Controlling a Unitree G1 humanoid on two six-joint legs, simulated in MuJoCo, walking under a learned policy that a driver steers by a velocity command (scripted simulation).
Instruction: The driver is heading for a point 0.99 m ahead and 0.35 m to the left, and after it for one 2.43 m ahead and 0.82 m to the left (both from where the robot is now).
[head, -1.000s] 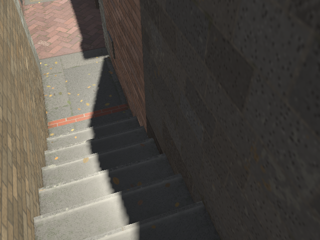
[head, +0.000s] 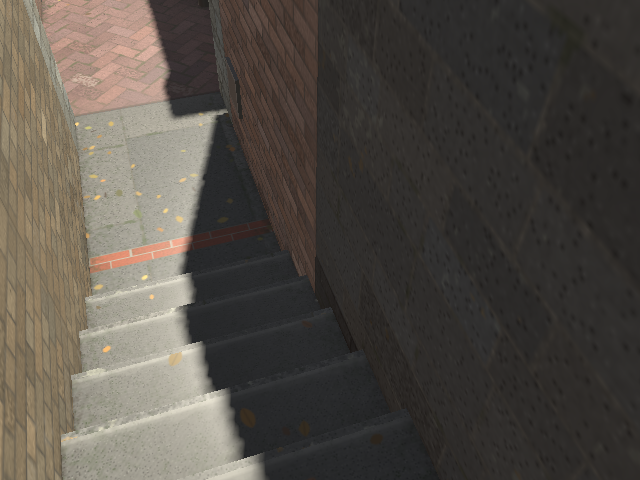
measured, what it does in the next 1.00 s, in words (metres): steps on the spot: left foot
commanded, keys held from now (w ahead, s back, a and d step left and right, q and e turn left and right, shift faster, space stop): no key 0.92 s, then w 0.08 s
